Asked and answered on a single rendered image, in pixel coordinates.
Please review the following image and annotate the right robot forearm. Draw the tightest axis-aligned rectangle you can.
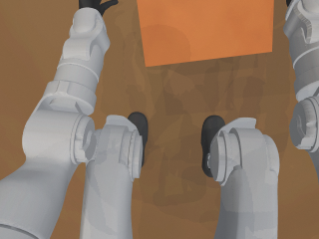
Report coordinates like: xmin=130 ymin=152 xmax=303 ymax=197
xmin=283 ymin=0 xmax=319 ymax=102

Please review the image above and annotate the right robot shin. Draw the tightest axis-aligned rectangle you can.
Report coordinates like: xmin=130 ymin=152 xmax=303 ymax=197
xmin=207 ymin=118 xmax=280 ymax=176

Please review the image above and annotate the right robot thigh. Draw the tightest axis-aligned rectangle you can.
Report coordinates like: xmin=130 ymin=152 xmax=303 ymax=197
xmin=211 ymin=127 xmax=278 ymax=239

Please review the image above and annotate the carton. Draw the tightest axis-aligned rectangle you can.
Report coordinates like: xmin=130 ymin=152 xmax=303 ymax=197
xmin=137 ymin=0 xmax=274 ymax=67

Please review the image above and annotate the left robot upper arm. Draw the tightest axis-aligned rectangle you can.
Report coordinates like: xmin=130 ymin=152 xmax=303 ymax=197
xmin=0 ymin=109 xmax=97 ymax=239

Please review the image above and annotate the robot left hand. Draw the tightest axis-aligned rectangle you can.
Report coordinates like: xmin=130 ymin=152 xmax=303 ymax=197
xmin=79 ymin=0 xmax=119 ymax=17

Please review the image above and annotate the left robot forearm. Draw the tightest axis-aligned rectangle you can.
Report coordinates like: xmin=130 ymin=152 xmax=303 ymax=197
xmin=22 ymin=7 xmax=111 ymax=153

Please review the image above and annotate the right robot upper arm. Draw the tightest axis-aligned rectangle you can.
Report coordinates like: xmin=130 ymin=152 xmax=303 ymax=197
xmin=289 ymin=96 xmax=319 ymax=184

